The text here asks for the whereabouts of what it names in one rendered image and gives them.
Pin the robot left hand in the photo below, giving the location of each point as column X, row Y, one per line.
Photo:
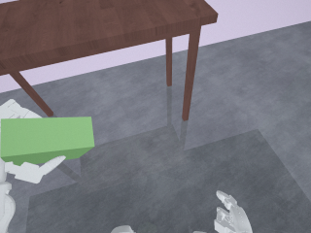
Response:
column 27, row 172

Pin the table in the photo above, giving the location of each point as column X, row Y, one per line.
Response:
column 37, row 33

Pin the robot right hand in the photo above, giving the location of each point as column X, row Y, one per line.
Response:
column 234, row 221

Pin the sponge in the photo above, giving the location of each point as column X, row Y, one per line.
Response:
column 38, row 140

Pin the robot left forearm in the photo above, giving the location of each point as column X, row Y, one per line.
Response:
column 7, row 206

